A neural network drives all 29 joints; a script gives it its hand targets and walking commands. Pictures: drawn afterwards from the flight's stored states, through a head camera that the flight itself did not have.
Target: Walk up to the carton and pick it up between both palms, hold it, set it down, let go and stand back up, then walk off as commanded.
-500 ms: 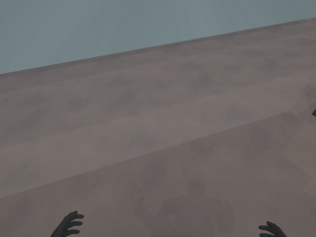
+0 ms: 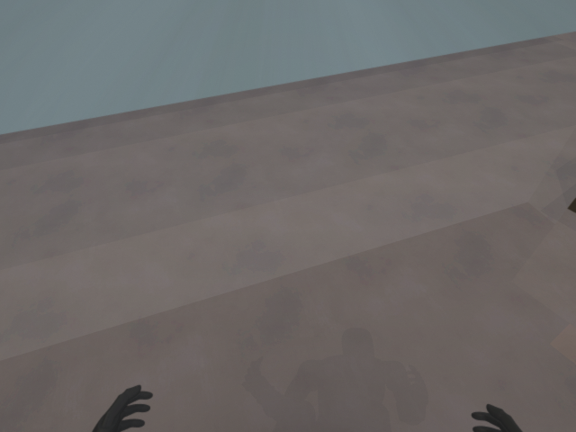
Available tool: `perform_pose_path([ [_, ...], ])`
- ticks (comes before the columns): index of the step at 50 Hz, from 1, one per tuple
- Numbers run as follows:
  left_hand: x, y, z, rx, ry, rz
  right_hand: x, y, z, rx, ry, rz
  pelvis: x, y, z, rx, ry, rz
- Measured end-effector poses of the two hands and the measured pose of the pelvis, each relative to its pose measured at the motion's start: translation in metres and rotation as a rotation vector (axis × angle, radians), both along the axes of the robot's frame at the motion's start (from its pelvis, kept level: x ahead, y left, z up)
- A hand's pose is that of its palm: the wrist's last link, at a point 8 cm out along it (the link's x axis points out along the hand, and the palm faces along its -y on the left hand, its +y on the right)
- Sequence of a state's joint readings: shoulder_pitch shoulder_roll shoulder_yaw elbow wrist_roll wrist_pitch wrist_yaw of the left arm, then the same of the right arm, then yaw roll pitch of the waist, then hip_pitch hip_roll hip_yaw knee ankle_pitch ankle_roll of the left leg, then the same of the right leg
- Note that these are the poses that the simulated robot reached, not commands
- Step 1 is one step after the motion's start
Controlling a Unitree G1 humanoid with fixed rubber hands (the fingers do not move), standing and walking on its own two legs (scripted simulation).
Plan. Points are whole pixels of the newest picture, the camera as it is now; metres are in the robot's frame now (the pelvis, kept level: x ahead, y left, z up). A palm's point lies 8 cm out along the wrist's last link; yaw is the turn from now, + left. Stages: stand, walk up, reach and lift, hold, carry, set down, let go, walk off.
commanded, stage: walk up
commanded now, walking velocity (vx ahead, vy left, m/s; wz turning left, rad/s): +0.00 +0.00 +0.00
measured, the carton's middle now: out of the picture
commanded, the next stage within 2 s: none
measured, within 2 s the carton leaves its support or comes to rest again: neither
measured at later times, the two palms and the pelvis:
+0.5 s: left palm (202, 384) +0.22 +0.16 -0.07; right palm out of the picture +0.04 -0.46 -0.09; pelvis +0.01 -0.10 -0.01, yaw -17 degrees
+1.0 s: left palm (273, 335) +0.32 +0.06 -0.10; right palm out of the picture +0.02 -0.50 -0.03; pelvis +0.08 -0.14 +0.00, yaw -30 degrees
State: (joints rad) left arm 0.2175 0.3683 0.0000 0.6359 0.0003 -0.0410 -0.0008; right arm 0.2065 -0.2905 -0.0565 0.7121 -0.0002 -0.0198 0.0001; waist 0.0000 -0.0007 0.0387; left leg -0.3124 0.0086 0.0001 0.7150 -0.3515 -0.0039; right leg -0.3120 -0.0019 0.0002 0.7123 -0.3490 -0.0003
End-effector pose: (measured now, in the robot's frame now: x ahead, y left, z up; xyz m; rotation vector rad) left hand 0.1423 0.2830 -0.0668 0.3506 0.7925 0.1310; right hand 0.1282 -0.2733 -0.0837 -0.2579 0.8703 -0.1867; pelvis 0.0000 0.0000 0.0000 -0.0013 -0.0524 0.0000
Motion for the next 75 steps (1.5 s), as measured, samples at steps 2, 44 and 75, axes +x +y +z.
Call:
perform_pose_path([
  [2, 0.0, 0.0, 0.0, 0.0, 0.0, 0.0, 0.0, 0.0, 0.0, -0.001, 0.001, 0.0, 0.0, 0.0, 0.0, 0.0, 0.0, 0.0],
  [44, 0.135, -0.189, -0.036, 0.007, 0.245, -0.445, -0.101, -0.225, 0.029, -0.218, 0.12, -0.39, 0.055, -0.14, -0.006, -0.027, 0.081, -0.434],
  [75, 0.274, -0.382, -0.007, 0.144, 0.183, -0.776, -0.142, -0.311, 0.005, -0.127, 0.105, -0.706, 0.123, -0.264, -0.006, 0.041, 0.035, -0.768],
])
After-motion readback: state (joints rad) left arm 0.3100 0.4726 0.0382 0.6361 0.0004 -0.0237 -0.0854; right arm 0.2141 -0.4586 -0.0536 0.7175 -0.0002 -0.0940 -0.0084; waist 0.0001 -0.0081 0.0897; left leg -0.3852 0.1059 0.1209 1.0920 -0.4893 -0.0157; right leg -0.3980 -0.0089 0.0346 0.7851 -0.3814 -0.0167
